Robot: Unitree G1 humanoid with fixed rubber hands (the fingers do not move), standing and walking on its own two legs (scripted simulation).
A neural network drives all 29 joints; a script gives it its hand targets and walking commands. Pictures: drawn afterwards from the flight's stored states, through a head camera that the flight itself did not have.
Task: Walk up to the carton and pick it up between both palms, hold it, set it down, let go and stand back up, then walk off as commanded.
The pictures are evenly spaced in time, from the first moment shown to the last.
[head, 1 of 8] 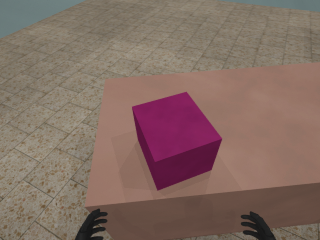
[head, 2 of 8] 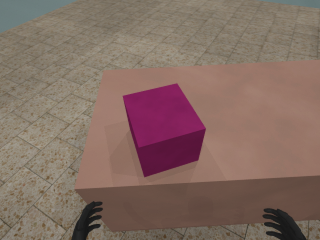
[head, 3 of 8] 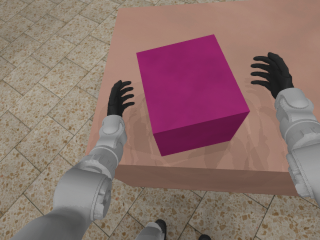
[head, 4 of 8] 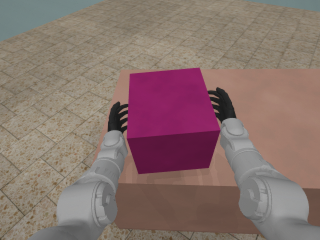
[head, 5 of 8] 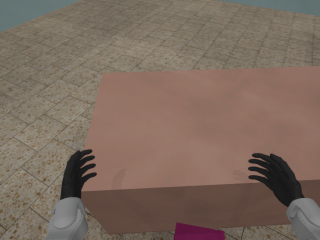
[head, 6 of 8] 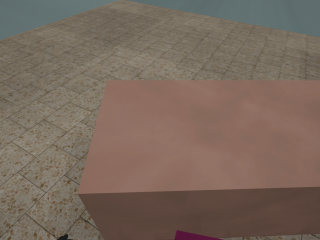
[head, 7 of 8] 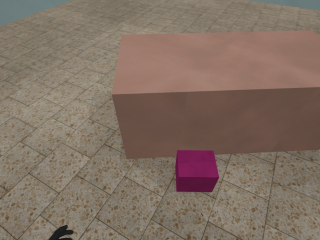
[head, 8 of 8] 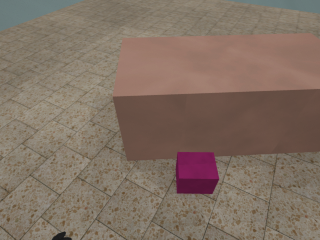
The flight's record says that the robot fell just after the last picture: no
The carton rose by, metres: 0.20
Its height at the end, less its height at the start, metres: -0.60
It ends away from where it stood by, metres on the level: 0.38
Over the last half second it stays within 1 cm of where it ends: yes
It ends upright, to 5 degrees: no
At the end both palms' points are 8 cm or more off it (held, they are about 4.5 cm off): yes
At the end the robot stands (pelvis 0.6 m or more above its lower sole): yes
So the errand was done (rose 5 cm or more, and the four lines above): no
